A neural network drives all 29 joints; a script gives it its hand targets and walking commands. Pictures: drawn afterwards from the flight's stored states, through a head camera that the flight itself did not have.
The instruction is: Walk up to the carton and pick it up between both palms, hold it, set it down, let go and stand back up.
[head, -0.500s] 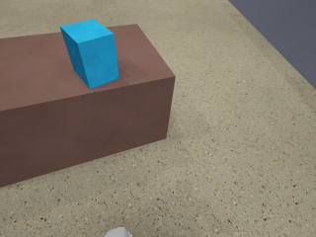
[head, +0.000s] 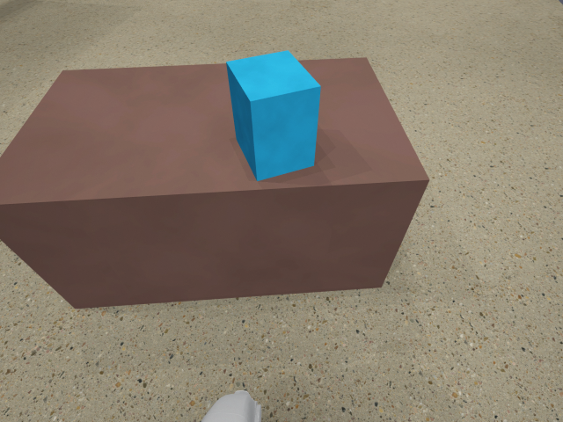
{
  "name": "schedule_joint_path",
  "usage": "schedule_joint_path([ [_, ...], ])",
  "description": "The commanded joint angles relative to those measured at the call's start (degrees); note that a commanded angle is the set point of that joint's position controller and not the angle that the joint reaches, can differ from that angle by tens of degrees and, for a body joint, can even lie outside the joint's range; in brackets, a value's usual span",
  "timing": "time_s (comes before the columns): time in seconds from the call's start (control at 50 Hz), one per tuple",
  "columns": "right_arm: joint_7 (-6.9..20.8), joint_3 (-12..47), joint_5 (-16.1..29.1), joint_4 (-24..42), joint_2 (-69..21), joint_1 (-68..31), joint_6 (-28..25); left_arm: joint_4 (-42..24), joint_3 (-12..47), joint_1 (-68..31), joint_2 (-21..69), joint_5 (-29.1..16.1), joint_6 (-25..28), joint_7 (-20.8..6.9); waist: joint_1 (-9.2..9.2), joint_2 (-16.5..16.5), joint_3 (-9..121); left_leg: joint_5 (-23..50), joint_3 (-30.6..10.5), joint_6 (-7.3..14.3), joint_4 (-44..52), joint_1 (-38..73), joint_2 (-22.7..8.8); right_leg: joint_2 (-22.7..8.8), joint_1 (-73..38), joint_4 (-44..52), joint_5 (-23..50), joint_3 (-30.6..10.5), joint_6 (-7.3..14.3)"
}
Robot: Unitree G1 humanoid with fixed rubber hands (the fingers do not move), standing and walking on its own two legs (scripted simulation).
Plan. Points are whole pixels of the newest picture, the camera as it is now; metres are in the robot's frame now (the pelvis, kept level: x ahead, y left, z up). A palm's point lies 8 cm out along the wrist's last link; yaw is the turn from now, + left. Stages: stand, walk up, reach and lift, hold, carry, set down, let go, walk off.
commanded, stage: walk up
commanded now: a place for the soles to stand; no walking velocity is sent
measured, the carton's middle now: (272, 116) +0.82 +0.09 -0.03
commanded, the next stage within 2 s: none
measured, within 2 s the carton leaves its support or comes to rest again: neither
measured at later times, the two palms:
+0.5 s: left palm (105, 374) +0.19 +0.31 -0.11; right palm (502, 399) +0.21 -0.32 -0.12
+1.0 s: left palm (124, 324) +0.29 +0.32 -0.13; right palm (472, 324) +0.33 -0.31 -0.12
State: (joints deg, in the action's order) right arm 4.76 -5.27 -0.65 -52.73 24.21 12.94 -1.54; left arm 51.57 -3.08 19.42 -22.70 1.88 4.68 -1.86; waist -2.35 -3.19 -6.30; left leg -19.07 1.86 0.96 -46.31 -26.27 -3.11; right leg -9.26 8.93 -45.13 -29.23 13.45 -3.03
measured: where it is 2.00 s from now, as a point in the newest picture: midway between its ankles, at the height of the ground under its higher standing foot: (293, 412)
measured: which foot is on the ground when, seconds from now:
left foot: down 0.00-0.38, up 0.40-0.58, down 0.60-1.00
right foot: down 0.00-0.02, up 0.04-0.32, down 0.34-0.64, up 0.66-0.90, down 0.92-1.00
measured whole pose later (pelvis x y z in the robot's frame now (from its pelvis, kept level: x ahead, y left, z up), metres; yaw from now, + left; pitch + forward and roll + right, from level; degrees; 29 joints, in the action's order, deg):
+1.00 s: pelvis +0.23 +0.00 -0.01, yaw +6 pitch -4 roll +0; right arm -1.9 -2.2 0.0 -57.2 22.2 10.7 -3.7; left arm 58.5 -2.7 7.5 -21.9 0.6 1.1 -0.8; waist 1.1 0.1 -7.9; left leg -28.1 5.0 1.0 -54.7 -22.9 -3.4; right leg -3.4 25.8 -52.7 -21.8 4.0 0.3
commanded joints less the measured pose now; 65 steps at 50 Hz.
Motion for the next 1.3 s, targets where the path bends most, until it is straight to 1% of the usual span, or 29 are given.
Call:
schedule_joint_path([
  [0.0, -1.07, -4.75, -0.09, 1.17, 12.27, 10.65, -2.39, -6.46, -3.64, -6.6, -15.37, -0.25, 1.01, 0.84, 8.55, 6.35, 4.92, 4.26, 5.95, 1.96, 5.54, 25.56, 6.58, -6.1, 19.8, 3.05, 17.26, -4.32, 9.6],
  [0.02, -2.02, -5.96, -0.38, 0.83, 15.96, 17.63, -2.58, -6.71, -2.44, -4.47, -10.59, -1.03, 0.98, 0.32, 12.42, -7.49, 8.96, -8.48, -9.88, 5.67, 15.86, 34.22, 1.01, -0.14, 27.64, -18.19, 18.98, -1.1, 6.58],
  [0.04, -2.73, -6.68, 0.52, 1.83, 22.13, 19.26, -3.37, -9.4, -2.1, -6.65, -10.51, -1.45, 0.74, 0.41, 12.33, -17.04, 9.9, -17.78, -48.03, 13.06, 32.16, 32.63, -16.26, 8.38, 36.24, -28.7, 0.12, -6.51, 4.85],
  [0.06, -2.77, -7.13, 2.27, 2.91, 23.96, 15.16, -3.33, -8.55, -3.24, -8.08, -16.31, -1.51, -0.03, 1.31, 10.65, -5.43, 11.64, -19.71, -54.35, 16.2, 33.87, 28.46, -20.91, 4.04, 32.14, -31.46, -1.03, -14.64, 5.08],
  [0.12, -4.22, -4.22, 1.22, 6.78, 17.2, 6.29, -3.58, -3.71, -3.15, -4.45, -15.86, -1.63, -0.1, 1.86, 4.77, 1.99, 4.4, 0.25, -36.27, 16.1, 24.73, 22.2, -17.51, -0.43, 33.93, -30.93, 3.69, -17.2, 5.1],
  [0.18, -4.56, -3.03, 0.82, 6.72, 15.55, 5.62, -4.75, -2.12, -3.22, 0.46, -14.31, -0.61, -0.66, 1.37, 3.62, -0.63, 5.11, 14.8, -26.85, 15.83, 20.6, 16.05, -16.43, -1.52, 27.59, -22.01, 3.26, -17.3, 4.68],
  [0.26, -4.49, -2.63, 0.21, 6.96, 17.31, 3.17, -5.06, -4.61, -4.2, -4.21, -14.83, -0.48, -0.05, -0.13, 3.83, -5.12, 2.49, 10.69, -22.43, 15.27, 19.04, 6.46, -14.06, 0.06, 20.23, -7.96, 3.31, -15.0, 4.87],
  [0.32, -3.96, -2.79, 0.6, 8.14, 18.46, -0.79, -4.55, -2.65, -5.31, 1.04, -14.43, 0.42, 0.07, -0.55, -0.49, -3.77, 4.21, -10.84, -21.42, 12.94, 17.19, -6.14, -11.8, 3.51, 5.79, -2.34, 11.44, -10.24, 6.09],
  [0.36, -3.75, -1.03, -0.26, 8.72, 13.64, -2.13, -3.98, -0.78, -6.67, 7.29, -17.46, 0.98, 0.18, -0.46, -4.44, 7.99, 3.67, -25.98, -13.16, 7.85, 3.67, -23.96, -3.62, 3.16, -8.66, 6.75, -4.35, -18.78, 8.69],
  [0.38, -3.99, -0.84, -0.08, 9.83, 11.35, -5.39, -4.0, -0.43, -7.78, 10.45, -21.77, 0.63, 0.48, -0.43, -8.35, 20.27, 2.24, -23.08, -3.64, 3.43, -15.78, -30.08, 5.76, -10.73, -7.65, 26.96, -31.02, -43.73, 14.2],
  [0.4, -4.57, -0.82, -0.25, 8.08, 13.14, -3.93, -4.11, -2.58, -8.2, 5.63, -24.07, -0.23, 0.95, -0.31, -5.98, 18.54, -0.34, -16.74, -6.64, 1.69, -25.59, -30.59, 5.85, -18.13, -4.51, 36.28, -34.22, -61.37, 19.05],
  [0.46, -4.55, -2.07, -0.39, 4.65, 16.33, -2.86, -5.21, -3.82, -6.11, -1.41, -20.41, -0.85, 0.92, 0.92, -2.17, 9.28, -1.37, -11.28, -6.43, 0.37, -23.11, -23.21, -0.57, -17.96, 1.76, 29.56, -9.83, -47.13, 20.22],
  [0.56, -3.35, -3.44, 0.72, 1.82, 14.71, 5.22, -4.84, -4.73, -5.55, -9.83, -20.52, -0.52, -0.45, 0.1, 2.33, 19.89, 0.39, -7.26, 0.85, 0.53, -5.93, -0.45, -0.53, -11.77, 18.32, 21.95, -9.65, -25.6, 16.0],
  [0.6, -4.39, -4.18, 0.01, -3.61, 13.81, 14.59, -5.19, -5.69, -3.56, -14.95, -14.86, -0.8, -1.66, 0.13, 8.29, 8.56, 4.79, 3.34, 2.13, 0.98, 3.21, 19.91, 3.61, -6.07, 30.24, 5.66, -8.65, -15.74, 11.05],
  [0.62, -5.22, -5.26, -0.39, -4.78, 17.88, 19.46, -5.41, -6.44, -1.92, -15.83, -11.03, -0.76, -2.56, 0.22, 11.57, -6.52, 5.07, -14.16, -14.87, 2.75, 15.57, 24.93, -3.07, 0.96, 38.96, -14.97, -7.87, -7.61, 7.86],
  [0.64, -5.92, -5.78, -0.98, -2.17, 22.54, 18.05, -5.75, -6.94, -2.1, -15.18, -10.46, -1.46, -3.06, 0.92, 11.26, -14.34, 4.17, -29.43, -49.03, 9.81, 32.75, 19.73, -17.98, 8.19, 42.46, -27.22, -6.36, -12.22, 5.85],
  [0.66, -6.13, -5.82, 0.99, -0.09, 24.21, 11.97, -5.56, -5.31, -2.75, -15.11, -16.17, -1.16, -3.12, 1.48, 8.85, -4.24, 2.45, -23.79, -55.45, 14.38, 34.56, 15.78, -24.33, 5.16, 39.15, -29.66, -5.66, -18.18, 5.59],
  [0.68, -6.46, -5.2, 0.62, 0.9, 22.52, 9.22, -5.54, -3.29, -2.83, -13.41, -16.96, -1.5, -2.98, 1.78, 6.63, 3.58, -0.22, -13.9, -49.92, 12.24, 31.92, 14.23, -24.1, 4.34, 38.81, -30.69, -1.38, -21.71, 5.5],
  [0.74, -7.18, -3.82, -0.74, 1.23, 17.74, 5.97, -5.79, 1.45, -3.09, -4.72, -15.11, -1.14, -2.31, 2.17, 2.89, -2.47, 5.33, 10.87, -30.08, 13.04, 19.62, 16.91, -19.51, 2.02, 32.2, -25.9, -0.97, -19.68, 4.89],
  [0.88, -7.76, -2.04, -0.09, 1.47, 16.34, 0.45, -5.3, 3.27, -2.49, -5.02, -11.59, -1.9, -3.3, 1.72, 1.84, -6.63, 10.89, 37.1, -12.34, 11.14, 10.41, 12.5, -14.49, 3.17, 16.86, -7.69, 3.64, -13.2, 5.54],
  [0.92, -7.37, -0.6, 0.66, 1.43, 14.48, -3.01, -4.51, 5.08, -3.13, -3.41, -11.93, -1.39, -2.7, 2.03, -0.83, -2.9, 11.56, 27.08, -9.27, 7.34, 5.8, 1.67, -12.24, 4.39, 1.85, 5.83, 17.39, -13.11, 6.71],
  [0.94, -7.48, 0.37, 0.84, 1.48, 11.23, -3.43, -3.94, 5.92, -3.63, -3.91, -14.42, -0.91, -2.11, 2.33, -0.9, 3.12, 11.27, 18.67, -4.45, 4.1, -1.33, -2.34, -8.34, 2.01, -0.35, 10.88, 25.21, -18.66, 7.67],
  [0.96, -7.23, 0.51, 1.28, 1.36, 9.21, -4.63, -3.39, 4.47, -3.96, -7.78, -18.14, -1.33, -1.83, 2.06, -0.24, 13.48, 10.08, 2.21, 2.11, 0.38, -9.47, -2.44, 0.17, -8.18, 6.44, 16.6, 23.25, -32.81, 14.01],
  [0.98, -7.48, -0.3, 1.41, -0.39, 10.85, -5.07, -2.77, 3.47, -4.2, -11.02, -19.88, -1.41, -2.06, 1.94, 0.12, 13.34, 9.89, -13.99, -0.1, -0.18, -10.0, 1.15, 1.29, -12.64, 10.84, 18.63, 18.6, -39.63, 19.33],
  [1.0, -7.45, 0.11, 2.1, -1.09, 11.61, -4.9, -2.7, 3.33, -3.62, -12.87, -18.4, -1.48, -2.38, 1.85, 0.48, 14.51, 8.19, -15.34, -1.64, -0.27, -9.82, 3.33, 0.75, -11.42, 13.43, 19.25, 14.24, -38.29, 19.12],
  [1.08, -6.89, -0.16, 0.98, -6.52, 12.13, -0.2, -3.47, 3.66, -1.53, -18.84, -14.61, -1.8, -3.19, 2.05, 4.6, 8.93, 5.75, -4.54, -4.54, 1.67, 6.64, 11.43, -0.42, -4.28, 20.81, 12.4, 12.07, -25.04, 11.21],
  [1.14, -6.94, 0.08, 0.51, -5.83, 15.34, -6.83, -3.64, 6.38, -1.26, -18.24, -12.76, -2.05, -4.06, 1.95, 1.68, 0.85, 3.9, -8.92, -21.83, 7.98, 19.09, 0.33, -11.87, 5.03, 11.87, 0.48, 8.43, -14.04, 5.19],
  [1.24, -6.81, 1.8, 0.83, -8.1, 10.4, -9.68, -3.68, 9.03, -1.39, -18.69, -13.11, -1.66, -2.5, 1.65, 1.32, 7.06, 8.51, 7.57, -5.24, 0.9, 9.87, 3.76, -2.64, -1.77, 4.27, 15.62, 18.55, -22.6, 8.95],
  [1.28, -6.65, 1.66, 0.54, -9.0, 9.75, -9.95, -3.13, 9.58, -1.15, -19.79, -13.06, -1.81, -2.3, 1.85, 2.31, 3.82, 9.28, 6.51, -2.35, 0.18, 8.41, 9.09, -0.83, -4.95, 7.4, 19.12, 18.0, -24.58, 10.52],
])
